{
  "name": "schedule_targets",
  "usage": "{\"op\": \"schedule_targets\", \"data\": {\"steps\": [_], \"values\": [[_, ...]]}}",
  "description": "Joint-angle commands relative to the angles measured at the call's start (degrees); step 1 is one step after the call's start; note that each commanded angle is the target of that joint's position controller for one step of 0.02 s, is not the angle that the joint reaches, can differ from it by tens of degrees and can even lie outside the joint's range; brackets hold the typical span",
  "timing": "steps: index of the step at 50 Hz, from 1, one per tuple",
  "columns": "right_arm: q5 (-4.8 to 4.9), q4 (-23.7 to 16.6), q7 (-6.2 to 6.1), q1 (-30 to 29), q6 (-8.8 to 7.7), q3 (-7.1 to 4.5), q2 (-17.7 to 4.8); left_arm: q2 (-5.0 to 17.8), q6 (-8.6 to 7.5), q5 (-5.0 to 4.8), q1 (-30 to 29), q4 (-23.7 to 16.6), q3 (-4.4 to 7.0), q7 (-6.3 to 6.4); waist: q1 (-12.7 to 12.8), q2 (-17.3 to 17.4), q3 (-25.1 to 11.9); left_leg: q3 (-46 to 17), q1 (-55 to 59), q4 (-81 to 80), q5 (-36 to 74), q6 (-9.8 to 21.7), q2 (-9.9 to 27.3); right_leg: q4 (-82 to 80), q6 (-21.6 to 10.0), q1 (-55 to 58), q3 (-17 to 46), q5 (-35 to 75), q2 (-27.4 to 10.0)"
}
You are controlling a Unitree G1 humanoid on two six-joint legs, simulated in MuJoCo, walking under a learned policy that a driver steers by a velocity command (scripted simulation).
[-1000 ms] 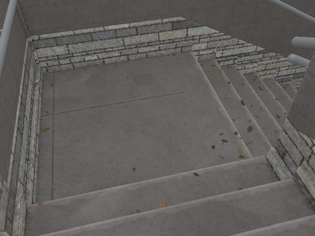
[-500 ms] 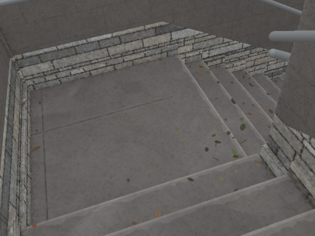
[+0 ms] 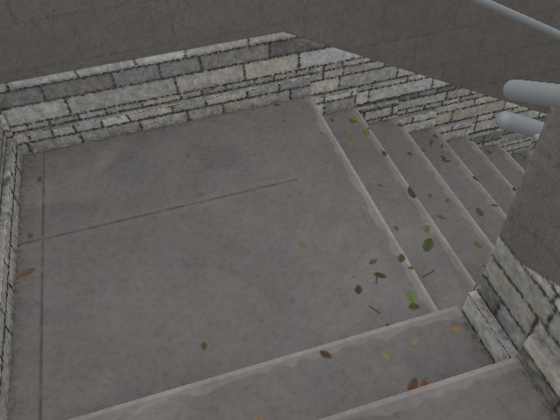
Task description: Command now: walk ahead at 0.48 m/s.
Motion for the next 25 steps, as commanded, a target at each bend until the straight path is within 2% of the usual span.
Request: {"op": "schedule_targets", "data": {"steps": [1,2,3,4,5,6,7,8,9,10,11,12,13,14,15,16,17,18,19,20,21,22,23,24,25], "values": [[1.4,-3.64,-0.13,-3.73,0.18,-1.91,-7.55,2.06,0.96,-1.0,-3.87,-5.74,-0.36,-1.26,1.47,3.84,6.94,-12.23,-18.12,-13.87,12.04,6.25,9.55,-9.11,0.72,21.63,-5.89,2.33,2.77],[1.2,-3.7,-0.16,-2.72,0.58,-1.87,-6.3,3.16,0.85,-2.12,-4.05,-5.85,-0.26,-1.53,1.02,3.07,7.92,-12.87,-11.39,-9.52,12.72,5.47,10.26,-13.66,0.99,19.27,-6.2,0.23,1.7],[0.78,-3.46,-0.31,-1.9,1.37,-1.97,-5.68,4.15,0.79,-2.75,-1.38,-4.53,0.12,-1.64,1.39,3.44,8.05,-12.82,-4.32,-4.04,16.42,4.59,10.34,-19.91,1.13,19.0,-6.96,0.7,0.48],[-0.17,-2.95,0.11,-3.47,2.14,-2.39,-6.86,6.01,0.47,-2.43,9.56,0.1,1.46,-2.34,6.49,4.81,4.45,-12.62,-3.52,6.86,24.88,4.16,11.3,-16.88,0.04,28.0,-6.09,3.08,-0.65],[0.32,-2.9,0.27,-3.16,2.49,-2.14,-6.27,7.02,0.39,-1.9,18.69,3.2,2.42,-2.19,10.92,1.14,2.05,-8.77,-3.74,19.64,33.56,3.11,7.07,-23.59,-0.83,35.75,-11.44,-4.42,2.65],[0.57,-1.85,1.03,-2.96,1.85,-2.58,-5.04,7.98,0.37,-0.05,31.36,7.57,2.86,-2.37,15.66,-4.77,-0.01,-8.28,-18.73,46.1,19.04,1.4,0.93,-15.49,-5.57,51.96,-5.81,5.43,-2.73],[2.16,-2.85,1.87,5.16,0.99,-1.71,-0.06,7.04,0.12,0.05,32.49,7.72,1.3,-2.49,10.71,-15.16,-4.03,-16.27,-36.29,60.66,-6.63,1.59,-2.47,-0.54,-9.77,63.62,5.01,13.32,-10.17],[2.55,-5.24,1.87,6.94,0.18,-2.37,-4.09,7.65,1.09,-1.56,30.68,7.01,1.64,-2.43,8.63,-19.24,-8.0,-19.93,-39.27,59.4,-1.82,2.07,-0.75,-6.35,-12.12,61.14,15.3,2.67,-13.96],[3.53,-8.16,1.11,2.99,-0.07,-3.1,-5.99,10.48,1.1,-2.31,27.69,7.12,2.64,-2.67,6.82,-13.69,-6.48,-17.91,-44.49,59.08,4.6,1.64,0.55,-15.45,-16.81,55.82,25.17,-23.71,-19.7],[3.41,-11.54,-0.23,-5.52,0.98,-3.69,-8.31,7.14,1.14,-0.86,18.21,5.39,1.53,-2.64,3.95,0.88,-0.07,-14.35,-43.94,45.25,18.38,2.92,4.56,-26.07,-14.1,41.94,26.39,-50.53,-17.71],[3.54,-12.78,-0.81,-9.22,1.61,-3.67,-7.87,7.06,0.34,0.53,11.68,3.94,1.61,-1.47,2.14,-2.82,2.5,-18.25,-42.9,39.82,26.24,2.58,6.99,-26.29,-13.69,33.41,32.48,-54.69,-19.48],[2.48,-12.55,-0.83,-8.58,2.73,-3.74,-8.09,5.18,-0.36,0.51,9.17,4.22,0.78,-0.65,-0.27,1.57,6.18,-18.14,-38.78,33.37,30.07,0.85,9.3,-24.81,-10.96,23.54,27.92,-47.07,-16.93],[0.66,-12.9,-0.6,-8.23,3.35,-3.97,-6.9,3.6,-0.63,0.55,10.33,5.25,0.18,0.28,-0.53,0.31,5.69,-17.82,-35.3,27.11,31.6,-0.94,9.97,-22.8,-10.22,18.97,22.05,-41.85,-12.89],[-0.36,-13.11,-0.54,-7.44,3.65,-4.31,-6.23,5.52,-0.81,0.29,12.07,6.41,0.81,1.61,-1.38,0.32,4.62,-16.08,-31.13,21.44,31.99,-2.27,11.25,-23.3,-10.91,16.42,17.57,-38.5,-9.31],[-0.81,-14.31,-0.52,-9.06,3.46,-4.23,-6.1,6.82,-0.89,0.54,13.98,7.61,1.03,2.51,-1.07,-1.6,3.35,-15.51,-30.76,18.87,32.36,-3.33,11.77,-22.62,-11.98,17.26,16.9,-29.21,-9.13],[-0.22,-14.13,-0.04,-8.13,3.06,-4.29,-6.32,8.19,-0.94,1.49,15.88,8.33,1.41,2.98,-1.58,-1.08,0.75,-14.79,-29.69,19.42,36.94,-3.82,11.73,-20.65,-12.36,18.86,15.64,-24.24,-8.79],[0.21,-14.82,0.12,-9.84,2.82,-4.48,-7.1,7.42,-1.04,0.49,17.53,8.73,1.26,3.28,-1.03,-2.21,0.87,-14.53,-30.92,17.03,37.88,-3.58,11.6,-20.5,-11.95,20.69,14.27,-21.12,-8.63],[0.58,-16.46,0.51,-14.01,2.49,-4.98,-8.74,4.8,-1.41,-0.93,20.91,10.19,0.91,3.64,0.73,-0.46,1.54,-18.53,-35.87,8.87,47.43,-2.59,12.89,-17.01,-10.35,25.94,12.56,-29.05,-6.7],[0.04,-17.31,0.84,-16.99,2.33,-4.81,-8.38,4.36,-1.5,-1.67,23.56,11.11,0.76,3.88,2.4,-0.89,1.72,-18.13,-38.17,4.34,51.69,-1.65,12.4,-16.0,-9.68,28.99,12.92,-30.62,-6.79],[-0.62,-18.3,1.38,-19.08,2.35,-4.71,-8.19,3.36,-1.35,-1.96,23.43,11.06,0.23,4.76,2.37,-1.02,3.8,-16.49,-35.0,-3.45,59.44,-2.09,11.49,-13.52,-9.04,25.31,8.67,-31.13,-4.14],[-1.47,-18.76,2.15,-20.63,2.44,-4.32,-6.49,2.51,-0.87,-2.11,24.43,11.3,-0.24,5.04,3.46,-1.61,2.84,-14.33,-30.19,-6.84,63.57,-2.04,10.03,-12.41,-8.7,23.74,6.62,-31.9,-2.75],[-1.88,-19.14,2.7,-21.56,2.35,-3.99,-5.87,3.08,-0.62,-1.63,23.75,10.63,-0.34,5.31,3.72,-1.13,2.68,-12.86,-25.1,-10.05,67.46,-2.0,8.88,-10.63,-8.09,20.17,4.74,-33.54,-1.36],[-1.98,-19.57,3.04,-22.35,2.47,-3.83,-5.62,4.09,-0.18,-1.31,23.1,9.95,-0.3,5.07,4.33,-1.31,2.12,-11.03,-19.81,-11.43,68.75,-2.53,7.38,-10.65,-8.08,17.49,3.34,-34.06,-0.67],[-1.58,-20.04,3.27,-22.7,2.82,-3.66,-5.5,4.8,0.27,-1.35,23.2,9.7,-0.3,4.93,4.4,-2.2,2.55,-10.8,-17.69,-11.92,66.79,-3.01,6.8,-9.33,-8.53,16.57,3.87,-35.54,-0.9],[-1.64,-20.67,3.65,-23.74,3.0,-3.54,-5.8,5.04,0.76,-1.67,23.07,9.38,-0.1,4.82,5.11,-0.95,3.51,-11.05,-18.33,-13.74,64.9,-2.97,6.91,-5.7,-8.63,17.88,4.48,-37.53,-1.04]]}}
Next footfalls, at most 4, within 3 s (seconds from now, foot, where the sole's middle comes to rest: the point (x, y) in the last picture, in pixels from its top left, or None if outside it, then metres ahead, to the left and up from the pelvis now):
0.12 right None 0.23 -0.11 -0.86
0.68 left None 0.48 0.09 -1.01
1.16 right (315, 381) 0.82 -0.09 -1.16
1.74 left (217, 356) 1.01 0.25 -1.31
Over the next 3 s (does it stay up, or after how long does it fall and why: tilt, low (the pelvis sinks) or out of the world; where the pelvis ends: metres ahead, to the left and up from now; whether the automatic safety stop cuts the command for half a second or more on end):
stays up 1.11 0.12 -0.55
